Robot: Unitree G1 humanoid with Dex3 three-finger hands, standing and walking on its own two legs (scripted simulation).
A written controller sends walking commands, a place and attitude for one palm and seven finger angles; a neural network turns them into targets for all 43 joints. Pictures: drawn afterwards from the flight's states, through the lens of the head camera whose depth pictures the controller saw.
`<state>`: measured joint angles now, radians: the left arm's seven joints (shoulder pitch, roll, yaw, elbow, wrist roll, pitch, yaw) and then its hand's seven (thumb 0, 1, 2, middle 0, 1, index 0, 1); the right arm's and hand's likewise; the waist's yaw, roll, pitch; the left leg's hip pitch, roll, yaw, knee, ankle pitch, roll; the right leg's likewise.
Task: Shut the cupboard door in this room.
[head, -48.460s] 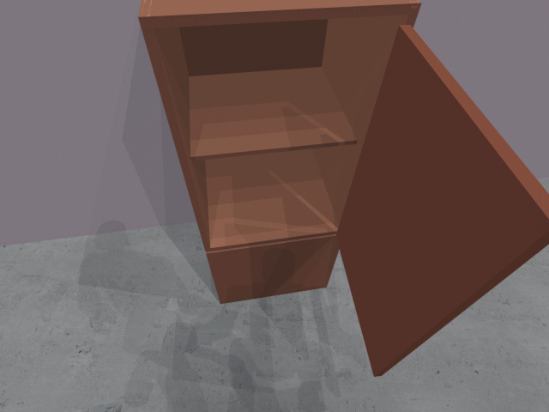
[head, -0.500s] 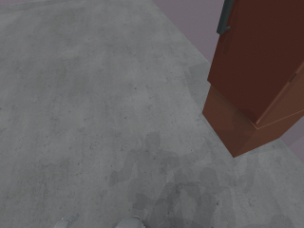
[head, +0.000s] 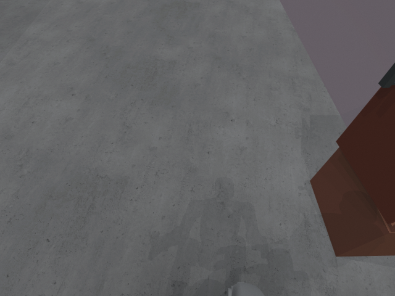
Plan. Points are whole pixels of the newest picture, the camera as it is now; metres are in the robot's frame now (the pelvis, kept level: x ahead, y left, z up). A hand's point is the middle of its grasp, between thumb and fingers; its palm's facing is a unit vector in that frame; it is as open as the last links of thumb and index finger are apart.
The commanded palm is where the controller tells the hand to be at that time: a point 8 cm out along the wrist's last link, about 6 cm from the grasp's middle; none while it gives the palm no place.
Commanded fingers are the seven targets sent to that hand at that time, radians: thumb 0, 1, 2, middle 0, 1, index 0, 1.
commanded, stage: walk to a spot facing it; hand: left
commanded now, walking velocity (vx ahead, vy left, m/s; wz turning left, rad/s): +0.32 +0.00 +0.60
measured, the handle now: out of the picture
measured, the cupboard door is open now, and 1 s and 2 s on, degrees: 7 7 7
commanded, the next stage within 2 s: turn to face it in 1.08 s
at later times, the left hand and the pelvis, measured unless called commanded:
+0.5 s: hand out of the picture +0.08 +0.11 -0.15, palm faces +0.38 -0.90 -0.20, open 7.4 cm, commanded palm none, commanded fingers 0.00 0.90 0.90 -0.20 -0.30 -0.20 -0.30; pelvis +0.14 -0.05 +0.01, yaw +21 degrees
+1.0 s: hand (90, 228) +0.27 +0.28 -0.15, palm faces +0.56 -0.80 -0.21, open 7.4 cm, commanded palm none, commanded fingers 0.00 0.90 0.90 -0.20 -0.30 -0.20 -0.30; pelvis +0.30 +0.06 +0.01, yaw +34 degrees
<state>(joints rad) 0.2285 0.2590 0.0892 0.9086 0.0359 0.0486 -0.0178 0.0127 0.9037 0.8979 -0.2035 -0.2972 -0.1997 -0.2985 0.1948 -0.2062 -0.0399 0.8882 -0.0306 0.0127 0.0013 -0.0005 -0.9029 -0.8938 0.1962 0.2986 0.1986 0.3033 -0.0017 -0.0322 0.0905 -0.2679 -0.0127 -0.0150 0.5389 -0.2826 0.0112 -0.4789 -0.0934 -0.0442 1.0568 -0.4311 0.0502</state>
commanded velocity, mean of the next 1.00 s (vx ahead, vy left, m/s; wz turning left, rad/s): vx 0.33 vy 0.00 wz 0.46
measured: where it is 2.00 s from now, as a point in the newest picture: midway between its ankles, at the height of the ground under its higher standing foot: (172, 224)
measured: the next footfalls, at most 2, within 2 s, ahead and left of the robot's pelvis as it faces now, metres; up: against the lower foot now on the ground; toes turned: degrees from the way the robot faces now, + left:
right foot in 0.18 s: +0.15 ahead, -0.14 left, +0.00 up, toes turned +2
left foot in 0.72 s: +0.28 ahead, +0.14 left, +0.00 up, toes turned +34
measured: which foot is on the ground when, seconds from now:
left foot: down 0.00-0.18, up 0.20-0.70, down 0.72-1.00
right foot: up 0.00-0.16, down 0.18-0.72, up 0.74-1.00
